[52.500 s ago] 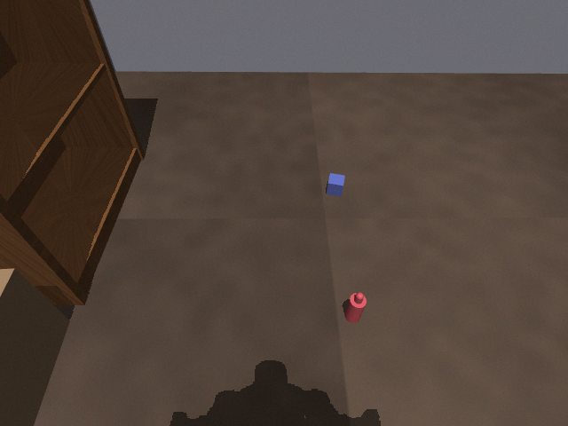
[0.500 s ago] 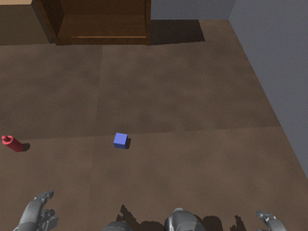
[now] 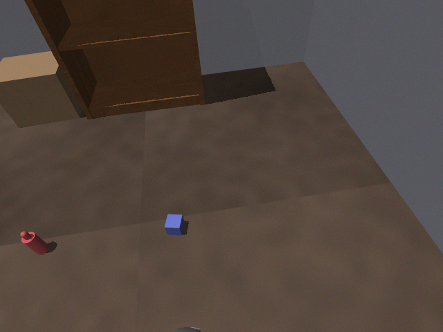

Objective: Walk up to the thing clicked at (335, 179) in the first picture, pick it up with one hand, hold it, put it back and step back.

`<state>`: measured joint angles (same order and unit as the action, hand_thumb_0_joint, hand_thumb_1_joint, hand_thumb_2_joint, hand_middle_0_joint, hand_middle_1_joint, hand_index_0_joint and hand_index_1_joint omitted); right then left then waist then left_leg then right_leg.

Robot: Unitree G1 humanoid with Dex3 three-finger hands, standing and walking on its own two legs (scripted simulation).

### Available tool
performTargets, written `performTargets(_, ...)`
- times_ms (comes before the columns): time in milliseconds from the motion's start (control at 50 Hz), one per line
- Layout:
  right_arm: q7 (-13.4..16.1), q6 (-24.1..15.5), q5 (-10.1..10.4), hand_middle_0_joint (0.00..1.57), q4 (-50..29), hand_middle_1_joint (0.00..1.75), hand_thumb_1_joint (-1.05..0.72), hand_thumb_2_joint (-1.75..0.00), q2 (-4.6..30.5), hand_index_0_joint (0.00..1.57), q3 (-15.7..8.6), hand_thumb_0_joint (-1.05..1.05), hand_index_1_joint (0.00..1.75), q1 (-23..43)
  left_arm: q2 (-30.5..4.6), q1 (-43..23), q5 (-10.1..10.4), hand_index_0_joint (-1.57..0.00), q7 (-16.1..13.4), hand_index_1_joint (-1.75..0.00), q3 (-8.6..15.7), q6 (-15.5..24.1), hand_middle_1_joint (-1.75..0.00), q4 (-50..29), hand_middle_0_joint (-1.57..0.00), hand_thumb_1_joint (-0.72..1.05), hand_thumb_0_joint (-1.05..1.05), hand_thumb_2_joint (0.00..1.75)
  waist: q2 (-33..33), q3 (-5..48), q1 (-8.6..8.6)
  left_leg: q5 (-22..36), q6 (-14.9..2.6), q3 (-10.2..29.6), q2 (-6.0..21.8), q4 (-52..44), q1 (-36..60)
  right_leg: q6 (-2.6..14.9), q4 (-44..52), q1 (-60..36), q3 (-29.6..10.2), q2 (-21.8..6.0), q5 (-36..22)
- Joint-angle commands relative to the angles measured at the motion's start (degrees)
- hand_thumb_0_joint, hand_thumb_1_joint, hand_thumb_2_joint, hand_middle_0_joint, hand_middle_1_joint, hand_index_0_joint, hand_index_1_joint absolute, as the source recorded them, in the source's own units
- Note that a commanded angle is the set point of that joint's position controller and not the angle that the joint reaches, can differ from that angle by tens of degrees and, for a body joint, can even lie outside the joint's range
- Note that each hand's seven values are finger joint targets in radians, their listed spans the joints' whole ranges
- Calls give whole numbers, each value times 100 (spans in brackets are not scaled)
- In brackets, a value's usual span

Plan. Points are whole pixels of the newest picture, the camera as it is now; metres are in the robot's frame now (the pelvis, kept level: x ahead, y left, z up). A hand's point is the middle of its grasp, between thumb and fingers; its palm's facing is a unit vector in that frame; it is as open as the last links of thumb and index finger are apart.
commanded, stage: walk up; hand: left
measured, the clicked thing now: (174, 224) +0.72 +0.30 -0.73
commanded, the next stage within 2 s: stand in 1.12 s
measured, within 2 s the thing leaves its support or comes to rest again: neither
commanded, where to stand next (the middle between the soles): +0.37 +0.03 m, yaw +5 degrees
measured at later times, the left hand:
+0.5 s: hand out of the picture +0.08 +0.27 -0.14, palm faces +0.09 -0.92 -0.38, open 7.4 cm
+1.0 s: hand out of the picture +0.10 +0.29 -0.14, palm faces +0.12 -0.93 -0.34, open 7.4 cm
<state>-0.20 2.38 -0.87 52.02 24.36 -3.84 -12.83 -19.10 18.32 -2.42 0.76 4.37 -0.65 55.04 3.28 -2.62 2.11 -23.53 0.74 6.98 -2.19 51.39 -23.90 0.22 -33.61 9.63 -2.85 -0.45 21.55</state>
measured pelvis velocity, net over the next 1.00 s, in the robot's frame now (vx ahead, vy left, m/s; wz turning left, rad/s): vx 0.02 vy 0.03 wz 0.09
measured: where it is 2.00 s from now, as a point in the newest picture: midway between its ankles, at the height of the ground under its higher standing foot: outside the picture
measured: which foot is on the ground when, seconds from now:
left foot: up 0.00-0.16, down 0.18-1.00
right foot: down 0.00-0.22, up 0.24-0.42, down 0.44-1.00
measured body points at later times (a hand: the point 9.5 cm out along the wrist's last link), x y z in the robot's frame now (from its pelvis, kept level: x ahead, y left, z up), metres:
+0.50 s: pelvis +0.00 +0.00 +0.00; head +0.02 +0.00 +0.44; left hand +0.07 +0.32 -0.12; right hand +0.11 -0.30 -0.12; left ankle +0.00 +0.13 -0.73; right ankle +0.05 -0.12 -0.73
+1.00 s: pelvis +0.02 +0.03 +0.01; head +0.03 +0.04 +0.46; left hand +0.09 +0.34 -0.12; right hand +0.14 -0.26 -0.12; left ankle +0.00 +0.14 -0.73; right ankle +0.05 -0.12 -0.73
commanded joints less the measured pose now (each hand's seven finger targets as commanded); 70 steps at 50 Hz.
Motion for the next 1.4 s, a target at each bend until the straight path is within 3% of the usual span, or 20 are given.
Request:
performTargets(0, 29, -265, -4, 20, -450, 30, -90, -90, 778, 20, -138, 0, 30, 317, -1664, -486, 29, -20, -138, -30, 419, 372, -30, -679, -20, 90, 0, 90, -1512, -385, 42, 2, 42, -28, 102, -293, -395, 734, 1552, 5, -1057, -1040, -567)
performTargets(100, -12, -436, -58, 20, -376, 30, -90, -90, 721, 20, -145, 0, 30, 319, -1710, -360, 108, -20, -139, -30, 404, 316, -30, -707, -20, 90, 0, 90, -1498, -22, 103, -67, -45, -654, 175, -1806, 230, 915, 803, -596, -759, -1301, -2590)
performTargets(140, 2, -501, -56, 20, -191, 30, -90, -90, 633, 20, -188, 0, 30, -105, -1609, -556, 177, -20, -148, -30, 304, 260, -30, -787, -20, 90, 0, 90, -1224, 319, -167, 1235, -200, -787, 22, -3005, 1168, 632, -33, -486, -322, -1067, -3464)
performTargets(160, 31, -534, -76, 20, -77, 30, -90, -90, 834, 20, -292, 0, 30, -458, -1423, -628, 200, -20, -154, -30, 234, 261, -30, -865, -20, 90, 0, 90, -759, 648, -312, 2027, -349, -292, 323, -3058, 1870, 399, -760, -202, -108, -809, -3296)
performTargets(180, 59, -567, -103, 20, -75, 30, -90, -90, 1194, 20, -397, 0, 30, -621, -1169, -586, 261, -20, -163, -30, 164, 282, -30, -988, -20, 90, 0, 90, 243, 941, -326, 3060, -733, 1031, 1257, -3029, 2631, 143, -1765, 736, 269, -179, -2197)
performTargets(200, 53, -555, -91, 20, -169, 30, -90, -90, 1500, 20, -436, 0, 30, -500, -1122, -802, 290, -20, -187, -30, 169, 213, -30, -967, -20, 90, 0, 90, 636, 708, -344, 2315, -1474, 2130, 2009, -3165, 2396, 118, -1977, 1472, 376, 200, 994)
performTargets(220, 39, -534, -59, 20, -114, 30, -90, -90, 1596, 20, -476, 0, 30, -466, -1396, -908, 248, -20, -216, -30, 225, 189, -30, -892, -20, 90, 0, 90, 591, 390, -373, 1552, -1886, 2424, 2276, -3263, 1893, 188, -2105, 1421, -99, -114, 1526)
performTargets(280, 42, -485, -93, 20, -339, 30, -90, -90, 1074, 20, -300, 0, 30, 126, -1352, -703, 220, -20, -126, -30, 190, 194, -30, -761, -20, 90, 0, 90, 412, -175, -147, 979, -1247, 1076, 1466, -3366, 1262, 205, -1816, 1481, -62, -211, 978)
performTargets(360, 19, -442, -79, 20, -324, 30, -90, -90, 1012, 20, -234, 0, 30, 278, -1210, -618, 218, -20, -115, -30, 177, 288, -30, -553, -20, 90, 0, 90, 619, 33, -165, 1928, -1088, 623, 1278, -2924, 1051, 1, -197, 549, 441, -22, 54)
performTargets(420, 21, -329, 91, 20, -388, 30, -90, -90, 637, 20, -79, 0, 30, 551, -1294, -204, 157, -20, -238, -30, 218, 419, -30, -253, -20, 90, 0, 90, 212, 442, 135, 2062, -554, 3, 848, -1758, 551, 77, 1046, -755, 263, -47, -1520)
performTargets(460, 55, -272, 131, 20, -405, 30, -90, -90, 301, 20, 35, 0, 30, 371, -1842, -524, 68, -20, -276, -30, 309, 467, -30, -353, -20, 90, 0, 90, -962, 403, -42, 52, -143, -53, 48, -948, -117, 701, 1827, -506, -2028, -1647, -898)
performTargets(480, 74, -200, 88, 20, -205, 30, -90, -90, 614, 20, -84, 0, 30, 157, -2067, -1211, 63, -20, -249, -30, 310, 441, -30, -530, -20, 90, 0, 90, -943, 233, -160, -903, -93, -90, 183, -242, 525, 1360, 1954, 596, -2412, -2281, 37)
performTargets(500, 61, -187, 50, 20, -36, 30, -90, -90, 732, 20, -136, 0, 30, -80, -1921, -1594, 61, -20, -233, -30, 278, 434, -30, -638, -20, 90, 0, 90, -829, -64, -354, -782, -70, -68, 397, -324, 888, 1449, 1811, 1143, -2279, -2207, 175)
performTargets(580, 8, -308, 12, 20, 188, 30, -90, -90, 650, 20, -101, 0, 30, -31, -1579, -1648, 103, -20, -192, -30, 174, 400, -30, -440, -20, 90, 0, 90, -1100, -58, -383, 486, -196, -285, 318, -2013, 1184, 659, 1315, 925, -855, -1258, -446)
performTargets(640, 44, -401, -70, 20, 202, 30, -90, -90, 827, 20, -102, 0, 30, 139, -1323, -1464, 219, -20, -149, -30, 94, 357, -30, -345, -20, 90, 0, 90, -640, 422, -230, 2100, -419, 508, 941, -2863, 1561, 208, 500, 552, -227, -657, -1586)
performTargets(660, 35, -427, -52, 20, 148, 30, -90, -90, 915, 20, -91, 0, 30, 501, -1220, -1310, 255, -20, -139, -30, 70, 338, -30, -254, -20, 90, 0, 90, -485, 429, -32, 1894, -518, 707, 1126, -2916, 1275, 102, 581, 358, -39, -413, -1105)
performTargets(800, 53, -427, 33, 20, 443, 30, -90, -90, 844, 20, -17, 0, 30, 705, -1327, -1507, 280, -20, -170, -30, 34, 356, -30, 41, -20, 90, 0, 90, -39, 679, -116, 3026, -331, 167, 877, -2821, 1322, 175, 720, -522, 77, -586, -2189)
performTargets(980, 47, -375, 20, 20, 595, 30, -90, -90, 718, 20, -1, 0, 30, 1056, -1293, -1644, 249, -20, -155, -30, -41, 290, -30, 280, -20, 90, 0, 90, -51, 436, -100, 2136, -289, 233, 895, -3321, 1212, 87, 1052, -560, 130, -572, -1700)
performTargets(1240, 25, -433, 61, 20, 750, 30, -90, -90, 705, 20, 35, 0, 30, 1126, -1324, -1561, 187, -20, -135, -30, -182, 321, -30, 593, -20, 90, 0, 90, -332, 501, -224, 2560, -181, 32, 887, -3481, 1866, 68, 1558, -533, -17, -741, -2210)
performTargets(1380, 15, -416, 58, 20, 840, 30, -90, -90, 713, 20, 76, 0, 30, 1144, -1360, -1494, 170, -20, -124, -30, -200, 315, -30, 683, -20, 90, 0, 90, -385, 404, -200, 1942, -169, 3, 866, -3632, 1727, 71, 1732, -519, -80, -749, -1781)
